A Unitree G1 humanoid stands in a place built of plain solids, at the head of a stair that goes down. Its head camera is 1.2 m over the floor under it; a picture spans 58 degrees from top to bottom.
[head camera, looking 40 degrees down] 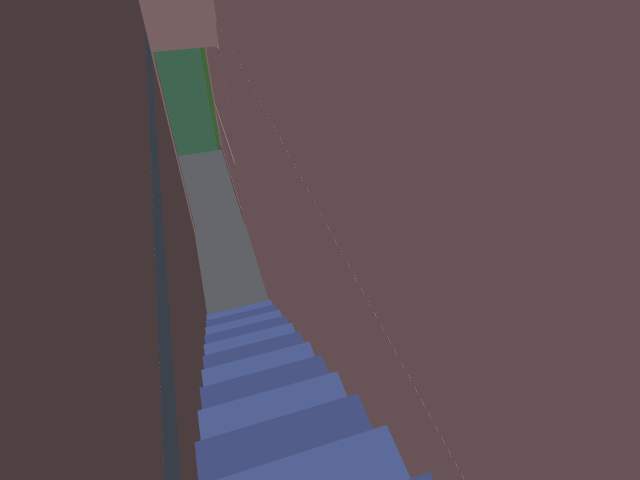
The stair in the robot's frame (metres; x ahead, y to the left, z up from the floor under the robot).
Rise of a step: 0.21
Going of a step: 0.27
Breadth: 0.80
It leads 18 degrees to the left of straight ahead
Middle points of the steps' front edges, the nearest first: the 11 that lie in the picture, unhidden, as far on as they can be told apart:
0.71 0.10 -0.43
0.97 0.18 -0.64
1.23 0.26 -0.85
1.49 0.34 -1.07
1.74 0.43 -1.28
2.00 0.51 -1.49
2.26 0.59 -1.71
2.52 0.67 -1.92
2.78 0.76 -2.13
3.03 0.84 -2.35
3.29 0.92 -2.56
